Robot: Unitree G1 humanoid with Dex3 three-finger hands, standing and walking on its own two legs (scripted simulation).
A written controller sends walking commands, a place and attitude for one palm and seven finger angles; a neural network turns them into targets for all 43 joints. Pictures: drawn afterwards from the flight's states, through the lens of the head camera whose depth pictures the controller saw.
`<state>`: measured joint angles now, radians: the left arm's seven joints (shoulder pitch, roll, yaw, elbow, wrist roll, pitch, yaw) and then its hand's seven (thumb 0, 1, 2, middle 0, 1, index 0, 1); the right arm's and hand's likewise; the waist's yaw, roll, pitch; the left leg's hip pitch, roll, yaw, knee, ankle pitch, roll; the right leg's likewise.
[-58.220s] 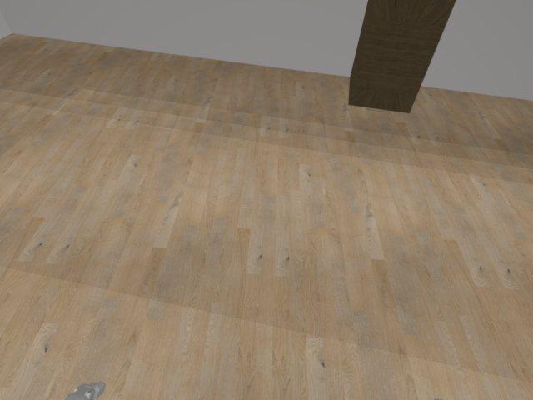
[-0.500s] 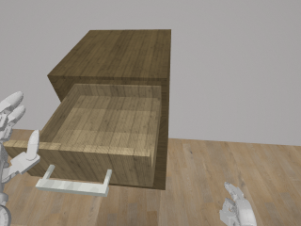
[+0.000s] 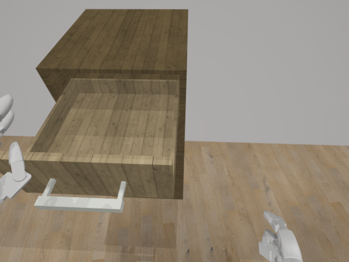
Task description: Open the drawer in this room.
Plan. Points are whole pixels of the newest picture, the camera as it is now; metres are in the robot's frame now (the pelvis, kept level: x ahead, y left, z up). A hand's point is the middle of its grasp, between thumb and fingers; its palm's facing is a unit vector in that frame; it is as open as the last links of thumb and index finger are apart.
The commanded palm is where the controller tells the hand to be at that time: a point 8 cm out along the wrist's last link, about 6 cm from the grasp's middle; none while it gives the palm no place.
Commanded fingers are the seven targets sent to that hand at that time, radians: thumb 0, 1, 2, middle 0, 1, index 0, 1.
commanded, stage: step back with the hand held close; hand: left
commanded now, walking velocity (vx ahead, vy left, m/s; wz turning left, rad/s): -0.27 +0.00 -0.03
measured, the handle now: (83, 194) +0.25 +0.22 +0.03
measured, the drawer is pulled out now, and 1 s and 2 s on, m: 0.30 0.30 0.30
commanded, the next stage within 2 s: stop stepping back and stand still in 0.84 s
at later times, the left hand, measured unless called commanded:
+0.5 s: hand out of the picture +0.12 +0.25 +0.22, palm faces +0.44 -0.79 -0.43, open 7.4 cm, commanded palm +0.06 +0.30 +0.22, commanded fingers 0.00 0.90 0.90 -0.20 -0.30 -0.20 -0.30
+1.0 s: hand out of the picture +0.03 +0.19 +0.22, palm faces +0.26 -0.77 -0.59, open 7.4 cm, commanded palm -0.05 +0.26 +0.22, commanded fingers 0.00 0.90 0.90 -0.20 -0.30 -0.20 -0.30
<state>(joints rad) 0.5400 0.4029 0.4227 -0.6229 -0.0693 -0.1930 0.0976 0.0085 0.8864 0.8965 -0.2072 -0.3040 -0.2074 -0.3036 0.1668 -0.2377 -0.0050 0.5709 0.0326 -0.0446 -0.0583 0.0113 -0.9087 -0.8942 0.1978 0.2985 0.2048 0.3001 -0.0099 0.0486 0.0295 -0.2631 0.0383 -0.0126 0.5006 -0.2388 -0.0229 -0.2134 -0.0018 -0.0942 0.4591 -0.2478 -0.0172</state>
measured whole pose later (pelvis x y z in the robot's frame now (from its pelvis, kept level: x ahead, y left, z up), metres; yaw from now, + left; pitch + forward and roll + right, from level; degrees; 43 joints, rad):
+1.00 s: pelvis -0.18 -0.02 -0.01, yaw -1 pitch +2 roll -1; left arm 0.60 0.51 0.51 -0.77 -0.08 -0.28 0.09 0.01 0.88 0.90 -0.21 -0.30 -0.21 -0.30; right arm 0.13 -0.19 0.00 0.60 0.04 -0.10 -0.02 0.01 -0.91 -0.89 0.20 0.30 0.21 0.30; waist -0.02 0.02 0.06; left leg -0.54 0.02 -0.03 0.90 -0.36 -0.03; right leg -0.26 0.02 -0.07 0.53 -0.31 -0.04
